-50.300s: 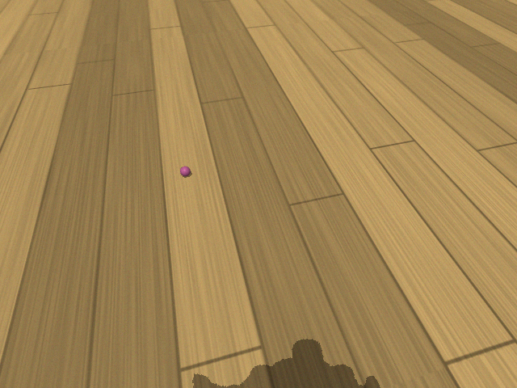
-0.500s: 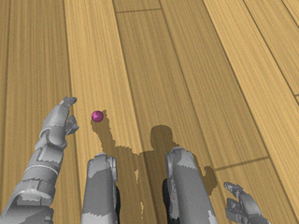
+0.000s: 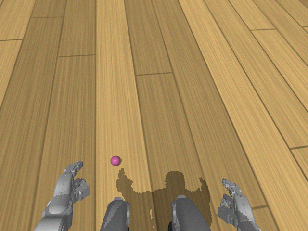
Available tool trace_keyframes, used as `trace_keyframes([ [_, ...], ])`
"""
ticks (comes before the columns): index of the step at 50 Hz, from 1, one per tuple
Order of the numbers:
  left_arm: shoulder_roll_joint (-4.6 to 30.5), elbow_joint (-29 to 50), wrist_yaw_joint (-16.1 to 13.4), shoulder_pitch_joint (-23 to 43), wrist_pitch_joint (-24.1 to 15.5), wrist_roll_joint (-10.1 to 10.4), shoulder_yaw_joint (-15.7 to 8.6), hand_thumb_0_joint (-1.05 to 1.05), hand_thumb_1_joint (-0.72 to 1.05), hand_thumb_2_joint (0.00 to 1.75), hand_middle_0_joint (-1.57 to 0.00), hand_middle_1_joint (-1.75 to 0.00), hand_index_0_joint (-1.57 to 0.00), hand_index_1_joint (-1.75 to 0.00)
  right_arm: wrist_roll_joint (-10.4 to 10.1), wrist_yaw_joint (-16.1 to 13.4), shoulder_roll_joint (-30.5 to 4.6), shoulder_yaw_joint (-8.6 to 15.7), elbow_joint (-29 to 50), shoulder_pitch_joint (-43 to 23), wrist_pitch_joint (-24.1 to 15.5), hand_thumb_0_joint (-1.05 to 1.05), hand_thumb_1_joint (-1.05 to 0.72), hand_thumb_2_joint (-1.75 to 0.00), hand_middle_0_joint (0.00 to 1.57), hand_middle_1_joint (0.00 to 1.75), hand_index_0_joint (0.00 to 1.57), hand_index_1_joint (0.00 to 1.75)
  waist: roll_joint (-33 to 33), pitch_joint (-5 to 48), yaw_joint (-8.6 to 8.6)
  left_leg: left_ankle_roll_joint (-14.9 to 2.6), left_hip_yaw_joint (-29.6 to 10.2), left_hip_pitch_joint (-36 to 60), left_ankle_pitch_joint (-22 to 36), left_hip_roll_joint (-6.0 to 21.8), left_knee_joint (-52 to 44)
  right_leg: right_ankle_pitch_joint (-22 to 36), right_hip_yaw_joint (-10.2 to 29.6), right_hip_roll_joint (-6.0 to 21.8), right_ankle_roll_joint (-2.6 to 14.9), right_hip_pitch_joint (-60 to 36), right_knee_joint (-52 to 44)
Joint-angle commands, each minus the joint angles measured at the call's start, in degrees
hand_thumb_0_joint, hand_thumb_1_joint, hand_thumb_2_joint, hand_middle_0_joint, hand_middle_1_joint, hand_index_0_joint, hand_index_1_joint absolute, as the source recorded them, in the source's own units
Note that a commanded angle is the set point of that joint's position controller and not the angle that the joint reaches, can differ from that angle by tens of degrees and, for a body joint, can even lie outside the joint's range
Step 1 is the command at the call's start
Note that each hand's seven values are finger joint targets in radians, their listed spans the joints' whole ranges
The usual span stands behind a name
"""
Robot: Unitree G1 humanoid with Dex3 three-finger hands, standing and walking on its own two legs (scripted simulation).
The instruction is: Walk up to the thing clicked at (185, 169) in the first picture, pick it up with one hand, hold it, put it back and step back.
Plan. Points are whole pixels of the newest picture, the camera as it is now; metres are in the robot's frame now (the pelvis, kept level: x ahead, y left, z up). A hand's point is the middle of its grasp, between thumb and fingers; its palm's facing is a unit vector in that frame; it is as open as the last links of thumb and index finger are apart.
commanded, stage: home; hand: left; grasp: from above
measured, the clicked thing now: (115, 160) +0.50 +0.17 -0.61
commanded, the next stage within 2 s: none
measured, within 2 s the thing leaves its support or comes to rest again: neither
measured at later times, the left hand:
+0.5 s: hand (63, 208) +0.19 +0.19 +0.03, palm faces +0.09 -0.98 -0.20, open 7.4 cm
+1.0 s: hand (64, 205) +0.20 +0.19 +0.03, palm faces +0.07 -0.98 -0.20, open 7.4 cm
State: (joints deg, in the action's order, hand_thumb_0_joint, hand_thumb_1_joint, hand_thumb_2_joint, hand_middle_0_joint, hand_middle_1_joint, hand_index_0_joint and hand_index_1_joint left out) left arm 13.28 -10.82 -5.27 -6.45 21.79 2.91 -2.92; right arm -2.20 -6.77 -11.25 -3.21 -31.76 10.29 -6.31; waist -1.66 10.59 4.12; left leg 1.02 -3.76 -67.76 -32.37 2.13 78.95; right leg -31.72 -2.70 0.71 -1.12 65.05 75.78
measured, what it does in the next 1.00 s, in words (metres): rises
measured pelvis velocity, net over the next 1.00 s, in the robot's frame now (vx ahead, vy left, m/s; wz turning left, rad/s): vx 0.04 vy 0.01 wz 0.03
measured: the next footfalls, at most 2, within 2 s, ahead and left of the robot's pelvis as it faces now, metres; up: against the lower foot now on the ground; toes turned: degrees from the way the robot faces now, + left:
none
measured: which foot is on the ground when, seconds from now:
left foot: down 0.00-1.00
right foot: down 0.00-1.00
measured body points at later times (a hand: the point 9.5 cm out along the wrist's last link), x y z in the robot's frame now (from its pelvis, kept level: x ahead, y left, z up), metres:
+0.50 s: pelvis +0.04 +0.00 +0.08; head +0.05 +0.01 +0.53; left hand +0.19 +0.24 +0.05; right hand +0.22 -0.24 +0.02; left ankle +0.04 +0.12 -0.60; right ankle +0.04 -0.14 -0.60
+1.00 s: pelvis +0.04 +0.01 +0.08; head +0.06 +0.01 +0.53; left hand +0.19 +0.24 +0.05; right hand +0.20 -0.24 +0.01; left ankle +0.04 +0.12 -0.60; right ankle +0.04 -0.14 -0.60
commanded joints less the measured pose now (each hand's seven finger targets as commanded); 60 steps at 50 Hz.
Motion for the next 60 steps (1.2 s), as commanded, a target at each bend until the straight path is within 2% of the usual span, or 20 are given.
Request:
trace_keyframes([
  [1,5.6,15.2,-0.3,-2.6,-1.4,0.1,-2.8,0.00,0.90,0.90,-0.20,-0.30,-0.20,-0.30,0.2,-2.4,-8.1,3.5,8.2,1.5,-3.8,0.00,-0.90,-0.90,0.20,0.30,0.20,0.30,-3.2,15.4,-0.08,-1.46,-0.3,21.9,11.7,-1.3,-18.3,12.4,-0.2,-1.3,1.77,-16.8,-16.8],
  [3,5.5,17.2,-0.1,-6.6,-0.8,0.2,-2.8,0.00,0.90,0.90,-0.20,-0.30,-0.20,-0.30,0.4,-2.7,-8.1,3.5,8.5,2.2,-4.2,0.00,-0.90,-0.90,0.20,0.30,0.20,0.30,-4.0,13.9,-0.37,-1.29,-0.3,25.0,15.2,-1.2,-20.6,14.9,-0.5,-1.5,1.71,-19.5,-18.9],
  [5,4.8,20.0,0.1,-9.7,-0.3,0.4,-1.8,0.00,0.90,0.90,-0.20,-0.30,-0.20,-0.30,0.4,-3.1,-7.7,3.4,9.6,2.9,-4.7,0.00,-0.90,-0.90,0.20,0.30,0.20,0.30,-2.3,12.9,-0.30,-1.44,0.2,26.9,16.1,-1.4,-22.6,16.0,-0.7,-1.6,1.51,-23.0,-21.6],
  [7,5.0,23.0,0.3,-13.3,0.2,0.6,-2.4,0.00,0.90,0.90,-0.20,-0.30,-0.20,-0.30,0.6,-3.5,-7.6,3.6,9.9,3.5,-5.1,0.00,-0.90,-0.90,0.20,0.30,0.20,0.30,-3.5,12.0,-0.87,-1.31,0.8,29.7,19.2,-1.5,-24.3,18.3,-0.8,-1.7,1.59,-25.6,-23.6],
  [10,4.8,26.2,0.7,-17.9,1.2,0.8,-2.4,0.00,0.90,0.90,-0.20,-0.30,-0.20,-0.30,0.7,-4.0,-7.4,3.6,10.7,3.9,-5.9,0.00,-0.90,-0.90,0.20,0.30,0.20,0.30,-2.3,10.3,-0.83,-1.51,1.2,31.7,21.8,-1.7,-25.8,20.7,-1.0,-1.8,1.43,-29.0,-26.2],
  [15,4.7,28.8,1.9,-21.4,1.9,0.7,-2.2,0.00,0.90,0.90,-0.20,-0.30,-0.20,-0.30,1.1,-4.5,-7.7,3.9,11.3,3.5,-7.2,0.00,-0.90,-0.90,0.20,0.30,0.20,0.30,-1.4,4.7,-1.07,-1.66,0.8,32.6,18.6,-1.7,-29.3,17.4,-1.9,-2.1,1.29,-29.6,-29.3],
  [16,4.2,28.8,2.2,-21.5,2.1,0.6,-1.4,0.00,0.90,0.90,-0.20,-0.30,-0.20,-0.30,1.1,-4.6,-7.8,3.8,11.4,3.3,-7.5,0.00,-0.90,-0.90,0.20,0.30,0.20,0.30,-0.6,3.5,-0.79,-1.72,1.1,32.7,17.7,-1.7,-29.9,16.4,-2.1,-2.1,1.22,-29.2,-29.6],
  [19,4.8,30.0,3.0,-21.6,2.1,0.6,-1.7,0.00,0.90,0.90,-0.20,-0.30,-0.20,-0.30,1.4,-4.6,-8.2,4.2,11.3,3.3,-8.3,0.00,-0.90,-0.90,0.20,0.30,0.20,0.30,-0.8,3.5,-0.72,-1.61,1.2,33.6,18.8,-1.8,-30.1,17.1,-2.2,-2.0,1.13,-30.1,-30.1],
  [22,4.5,28.1,3.6,-20.5,2.1,0.5,-1.7,0.00,0.90,0.90,-0.20,-0.30,-0.20,-0.30,1.6,-4.5,-8.4,4.1,11.1,3.2,-9.0,0.00,-0.90,-0.90,0.20,0.30,0.20,0.30,0.3,1.1,-0.39,-1.82,1.5,33.0,16.6,-2.0,-30.3,15.4,-2.0,-1.8,0.96,-29.3,-30.6],
  [27,5.5,29.7,3.8,-20.0,1.4,0.0,-2.6,0.00,0.90,0.90,-0.20,-0.30,-0.20,-0.30,1.8,-4.4,-8.6,4.3,11.1,2.4,-9.8,0.00,-0.90,-0.90,0.20,0.30,0.20,0.30,-1.9,1.6,-1.32,-1.68,1.6,33.3,13.9,-2.3,-31.0,13.2,-1.7,-1.5,0.90,-29.7,-31.0],
  [32,5.6,30.3,3.5,-20.2,1.2,-0.4,-2.3,0.00,0.90,0.90,-0.20,-0.30,-0.20,-0.30,1.8,-4.4,-8.4,4.1,10.9,2.3,-10.1,0.00,-0.90,-0.90,0.20,0.30,0.20,0.30,-1.3,3.6,-1.68,-1.67,1.4,34.2,16.7,-2.2,-30.6,15.6,-1.6,-1.6,0.96,-31.2,-30.4],
  [35,5.4,29.2,3.3,-20.5,1.1,-0.4,-2.2,0.00,0.90,0.90,-0.20,-0.30,-0.20,-0.30,1.9,-4.4,-8.4,4.1,10.5,2.0,-10.0,0.00,-0.90,-0.90,0.20,0.30,0.20,0.30,-1.0,2.5,-1.96,-1.79,1.6,33.1,14.8,-2.3,-30.7,14.1,-1.5,-1.5,0.89,-30.9,-30.9],
  [37,5.7,29.6,3.3,-21.3,1.1,-0.3,-2.7,0.00,0.90,0.90,-0.20,-0.30,-0.20,-0.30,2.0,-4.5,-8.4,4.3,10.5,2.5,-10.1,0.00,-0.90,-0.90,0.20,0.30,0.20,0.30,-1.2,4.4,-1.95,-1.79,1.6,33.8,17.1,-2.4,-30.0,16.2,-1.4,-1.4,0.89,-31.9,-30.6],
  [39,5.6,29.4,3.3,-21.0,1.2,-0.4,-2.3,0.00,0.90,0.90,-0.20,-0.30,-0.20,-0.30,1.9,-4.6,-8.4,4.2,10.6,2.1,-10.1,0.00,-0.90,-0.90,0.20,0.30,0.20,0.30,-0.6,2.8,-1.90,-1.83,1.9,33.2,16.3,-2.3,-30.1,15.6,-1.4,-1.4,0.73,-31.3,-30.9],
  [47,5.6,29.2,3.3,-21.7,1.2,-0.2,-2.4,0.00,0.90,0.90,-0.20,-0.30,-0.20,-0.30,1.9,-4.6,-8.3,4.3,10.3,2.4,-10.2,0.00,-0.90,-0.90,0.20,0.30,0.20,0.30,-0.2,3.5,-2.12,-1.70,1.5,33.3,17.3,-2.1,-30.1,16.1,-1.6,-1.6,0.84,-31.7,-30.5],
  [50,5.3,29.0,3.5,-21.1,1.2,0.0,-2.2,0.00,0.90,0.90,-0.20,-0.30,-0.20,-0.30,2.0,-4.6,-8.5,4.3,9.9,2.4,-10.4,0.00,-0.90,-0.90,0.20,0.30,0.20,0.30,-0.9,3.3,-1.60,-1.63,1.3,33.9,17.1,-1.9,-30.4,16.0,-1.7,-1.8,0.85,-31.3,-30.3],
  [53,5.7,29.5,3.4,-21.5,1.2,-0.1,-2.4,0.00,0.90,0.90,-0.20,-0.30,-0.20,-0.30,1.9,-4.6,-8.6,4.4,9.9,2.3,-10.3,0.00,-0.90,-0.90,0.20,0.30,0.20,0.30,-1.7,2.6,-2.32,-1.38,1.1,33.6,17.2,-1.7,-30.8,15.7,-1.9,-1.8,1.02,-30.9,-30.0],
  [55,5.5,29.5,3.5,-21.5,1.2,-0.1,-2.1,0.00,0.90,0.90,-0.20,-0.30,-0.20,-0.30,1.9,-4.4,-8.7,4.4,9.9,2.4,-10.4,0.00,-0.90,-0.90,0.20,0.30,0.20,0.30,-1.2,3.4,-2.20,-1.27,0.5,34.1,18.0,-1.5,-31.1,16.0,-2.1,-2.0,1.11,-31.2,-29.4],
  [60,5.6,29.6,3.6,-20.7,1.4,0.1,-2.1,0.00,0.90,0.90,-0.20,-0.30,-0.20,-0.30,1.9,-4.4,-8.5,4.3,10.0,2.4,-10.4,0.00,-0.90,-0.90,0.20,0.30,0.20,0.30,-1.0,2.4,-1.99,-1.58,1.0,33.0,16.3,-1.8,-30.7,15.2,-1.7,-1.7,0.91,-31.1,-30.4],
])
